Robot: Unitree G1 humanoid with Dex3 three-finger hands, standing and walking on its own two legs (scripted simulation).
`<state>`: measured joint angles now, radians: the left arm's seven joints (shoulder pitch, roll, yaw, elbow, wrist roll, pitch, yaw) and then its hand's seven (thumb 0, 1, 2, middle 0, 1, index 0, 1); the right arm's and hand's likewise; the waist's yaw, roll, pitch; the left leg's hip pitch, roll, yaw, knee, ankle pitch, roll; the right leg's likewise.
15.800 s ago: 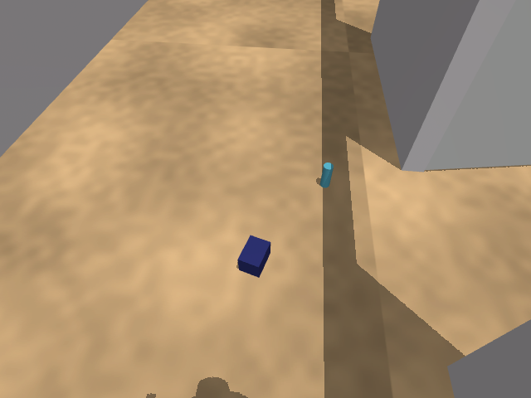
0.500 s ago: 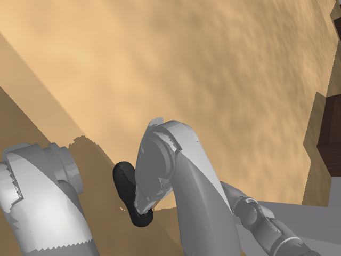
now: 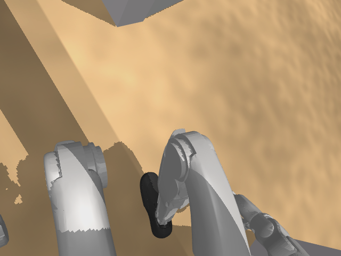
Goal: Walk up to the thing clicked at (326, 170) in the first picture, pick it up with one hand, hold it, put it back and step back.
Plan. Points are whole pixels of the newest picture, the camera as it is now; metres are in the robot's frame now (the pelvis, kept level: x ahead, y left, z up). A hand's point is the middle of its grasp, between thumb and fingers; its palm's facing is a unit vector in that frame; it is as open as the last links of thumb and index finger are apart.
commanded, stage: settle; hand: left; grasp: from the side
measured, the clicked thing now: out of the picture +0.43 +0.34 -0.14
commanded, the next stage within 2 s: lift in 1.26 s
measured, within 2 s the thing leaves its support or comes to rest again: neither
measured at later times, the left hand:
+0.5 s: hand out of the picture +0.42 +0.33 -0.01, palm faces +0.36 -0.93 -0.06, open 6.5 cm
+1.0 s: hand out of the picture +0.43 +0.32 +0.03, palm faces +0.37 -0.93 -0.04, open 6.5 cm
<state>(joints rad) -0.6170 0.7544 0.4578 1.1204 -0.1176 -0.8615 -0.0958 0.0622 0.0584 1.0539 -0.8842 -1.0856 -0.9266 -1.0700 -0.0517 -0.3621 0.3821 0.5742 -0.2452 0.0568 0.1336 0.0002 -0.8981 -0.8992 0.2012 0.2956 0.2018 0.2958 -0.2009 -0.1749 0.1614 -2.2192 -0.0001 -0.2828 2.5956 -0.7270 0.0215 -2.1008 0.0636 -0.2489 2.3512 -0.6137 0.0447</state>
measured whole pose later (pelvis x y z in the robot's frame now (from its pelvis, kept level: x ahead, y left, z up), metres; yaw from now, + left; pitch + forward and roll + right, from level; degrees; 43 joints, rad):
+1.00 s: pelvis +0.02 -0.02 +0.06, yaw +8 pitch +32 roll -7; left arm -0.65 0.49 0.46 0.93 -0.13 -0.59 -0.18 0.06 0.04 1.08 -0.90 -1.07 -0.94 -1.05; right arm 0.09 -0.30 0.10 0.63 -0.07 0.04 0.06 0.01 -0.89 -0.90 0.20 0.30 0.20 0.30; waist -0.13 -0.02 -0.10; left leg -2.18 -0.01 -0.11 2.33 -0.72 0.00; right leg -2.13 0.02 -0.11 2.24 -0.67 0.00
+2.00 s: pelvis +0.03 -0.02 +0.15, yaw +11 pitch +32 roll -4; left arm -0.49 0.36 0.37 0.66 -0.17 -0.44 -0.16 0.06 0.04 1.08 -0.90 -1.07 -0.95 -1.05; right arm 0.14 -0.27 0.02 0.62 0.01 0.01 0.02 0.01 -0.91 -0.90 0.20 0.29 0.20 0.30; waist -0.07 0.02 -0.20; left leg -1.90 0.00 -0.07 2.02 -0.69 0.00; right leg -1.87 0.01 -0.06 1.96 -0.66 0.00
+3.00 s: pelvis +0.08 +0.00 +0.38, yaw +14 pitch +15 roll -3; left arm -0.14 0.22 0.14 0.34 -0.16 -0.28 0.00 0.06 0.04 1.08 -0.90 -1.08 -0.94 -1.06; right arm 0.24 -0.22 0.01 0.62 0.03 -0.05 -0.03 0.01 -0.91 -0.90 0.20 0.29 0.20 0.30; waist -0.03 0.02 -0.11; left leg -0.90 0.00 -0.04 1.17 -0.53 0.01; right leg -0.87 0.02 -0.03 1.11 -0.50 0.01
